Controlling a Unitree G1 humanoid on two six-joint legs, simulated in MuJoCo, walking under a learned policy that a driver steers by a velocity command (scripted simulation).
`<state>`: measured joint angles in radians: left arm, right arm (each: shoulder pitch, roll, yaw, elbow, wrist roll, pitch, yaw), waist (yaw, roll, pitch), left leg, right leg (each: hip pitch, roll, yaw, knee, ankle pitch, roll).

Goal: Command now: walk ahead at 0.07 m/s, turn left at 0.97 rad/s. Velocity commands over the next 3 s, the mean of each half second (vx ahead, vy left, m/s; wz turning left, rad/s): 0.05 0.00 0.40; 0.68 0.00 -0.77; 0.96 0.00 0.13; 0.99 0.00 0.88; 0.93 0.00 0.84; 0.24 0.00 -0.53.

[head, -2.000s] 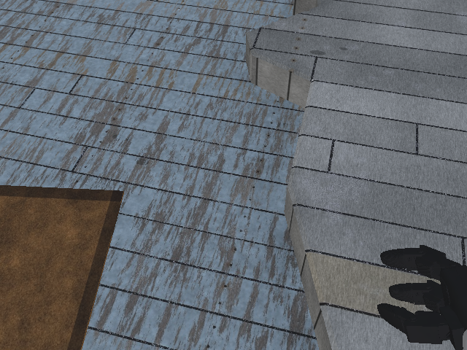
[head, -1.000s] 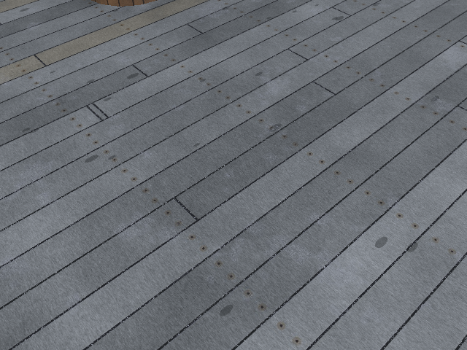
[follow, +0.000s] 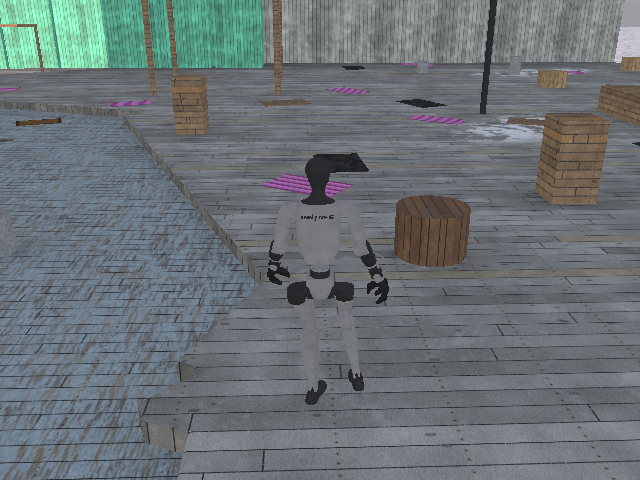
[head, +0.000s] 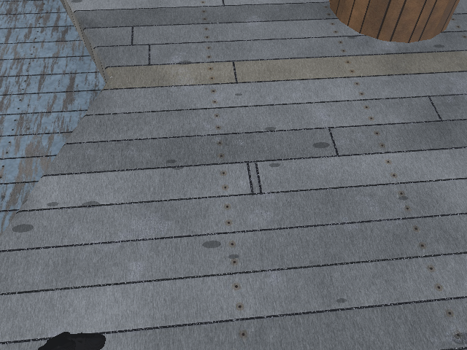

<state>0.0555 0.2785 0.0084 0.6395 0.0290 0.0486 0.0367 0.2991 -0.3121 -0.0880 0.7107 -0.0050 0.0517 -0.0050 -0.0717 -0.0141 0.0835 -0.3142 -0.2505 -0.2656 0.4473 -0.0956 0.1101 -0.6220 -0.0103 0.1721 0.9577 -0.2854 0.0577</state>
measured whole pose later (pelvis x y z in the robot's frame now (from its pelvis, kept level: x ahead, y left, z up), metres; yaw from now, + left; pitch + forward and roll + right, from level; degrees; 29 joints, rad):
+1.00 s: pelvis +0.25 -0.15 -0.03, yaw -16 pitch +3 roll +0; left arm 0.01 0.33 0.05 0.60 0.03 0.03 -0.11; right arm 0.48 -0.30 -0.03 0.88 -0.05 -0.09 -0.02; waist -0.08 -0.01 0.01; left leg 0.30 0.05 0.27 0.17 -0.49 -0.08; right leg -0.75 -0.04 -0.12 0.85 -0.22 -0.13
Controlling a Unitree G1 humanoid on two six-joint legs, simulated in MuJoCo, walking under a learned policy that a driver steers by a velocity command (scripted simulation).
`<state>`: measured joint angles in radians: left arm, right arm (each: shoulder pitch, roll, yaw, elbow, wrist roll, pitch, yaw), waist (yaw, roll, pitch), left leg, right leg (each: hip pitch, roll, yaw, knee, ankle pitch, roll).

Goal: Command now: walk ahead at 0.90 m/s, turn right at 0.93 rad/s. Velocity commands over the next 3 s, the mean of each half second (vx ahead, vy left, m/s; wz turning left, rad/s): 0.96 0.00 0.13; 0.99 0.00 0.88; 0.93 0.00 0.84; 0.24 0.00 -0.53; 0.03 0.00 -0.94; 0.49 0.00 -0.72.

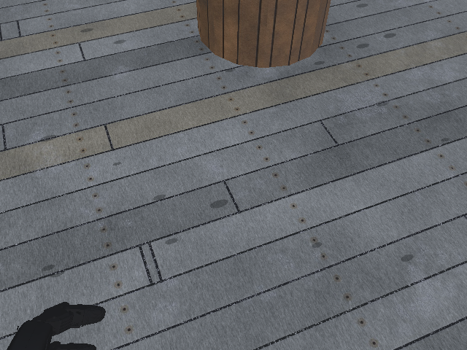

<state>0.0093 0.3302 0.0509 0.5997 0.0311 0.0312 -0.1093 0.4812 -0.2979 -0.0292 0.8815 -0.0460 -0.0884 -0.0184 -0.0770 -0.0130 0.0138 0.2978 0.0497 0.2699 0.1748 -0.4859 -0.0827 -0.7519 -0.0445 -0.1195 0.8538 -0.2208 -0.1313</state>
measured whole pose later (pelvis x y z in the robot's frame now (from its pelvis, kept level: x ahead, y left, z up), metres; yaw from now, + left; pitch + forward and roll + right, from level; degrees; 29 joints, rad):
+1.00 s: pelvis +0.92 -0.05 +0.02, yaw +33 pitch +3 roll -1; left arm 0.14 0.30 0.01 0.64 0.06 -0.08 0.02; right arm 0.31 -0.39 -0.10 0.79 -0.01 -0.05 0.02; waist -0.05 0.03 0.01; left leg -0.33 -0.09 -0.12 1.25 -0.38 0.12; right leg -0.42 -0.04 -0.01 0.60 -0.23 0.05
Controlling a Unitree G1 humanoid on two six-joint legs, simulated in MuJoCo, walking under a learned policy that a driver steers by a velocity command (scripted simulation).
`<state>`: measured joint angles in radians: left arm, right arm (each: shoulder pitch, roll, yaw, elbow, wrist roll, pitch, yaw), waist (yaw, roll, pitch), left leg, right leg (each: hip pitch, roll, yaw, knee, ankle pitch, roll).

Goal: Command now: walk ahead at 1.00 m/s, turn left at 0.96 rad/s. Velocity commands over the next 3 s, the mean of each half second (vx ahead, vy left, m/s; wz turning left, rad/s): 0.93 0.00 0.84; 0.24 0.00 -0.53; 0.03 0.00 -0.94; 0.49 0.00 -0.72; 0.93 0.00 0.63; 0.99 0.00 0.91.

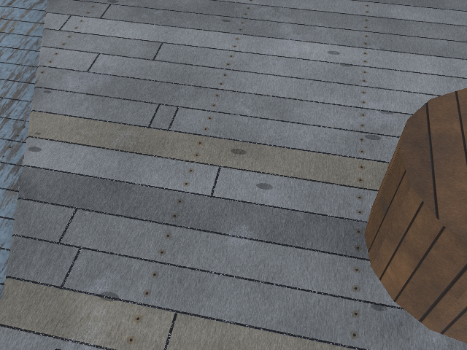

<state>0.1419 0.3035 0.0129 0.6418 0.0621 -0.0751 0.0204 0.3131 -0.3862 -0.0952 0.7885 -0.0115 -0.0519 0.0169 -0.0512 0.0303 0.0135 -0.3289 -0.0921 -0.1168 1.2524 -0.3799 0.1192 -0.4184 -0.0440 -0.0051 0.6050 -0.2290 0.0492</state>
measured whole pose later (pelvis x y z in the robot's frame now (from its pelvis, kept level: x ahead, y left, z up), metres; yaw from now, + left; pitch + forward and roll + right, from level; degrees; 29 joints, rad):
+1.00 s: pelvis +0.67 +0.09 +0.01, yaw +6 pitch +0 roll +2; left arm 0.31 0.29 0.08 0.75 0.00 0.04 0.00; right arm 0.06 -0.24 0.00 0.67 -0.04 0.04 -0.03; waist 0.06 0.00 0.10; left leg -0.59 0.00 -0.13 1.10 -0.35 -0.05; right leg -0.37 0.20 0.11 0.42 -0.03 -0.14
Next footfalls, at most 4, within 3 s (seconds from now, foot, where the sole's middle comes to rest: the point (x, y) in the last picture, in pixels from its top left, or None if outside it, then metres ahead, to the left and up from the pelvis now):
0.36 left None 0.47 0.08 -0.76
0.76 right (201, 243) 0.81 0.10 -0.76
1.38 left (154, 238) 0.83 0.25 -0.76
2.04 right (262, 238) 0.81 -0.09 -0.76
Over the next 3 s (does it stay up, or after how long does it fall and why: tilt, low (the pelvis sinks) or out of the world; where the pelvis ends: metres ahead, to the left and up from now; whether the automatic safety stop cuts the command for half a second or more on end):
stays up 1.52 -0.31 0.00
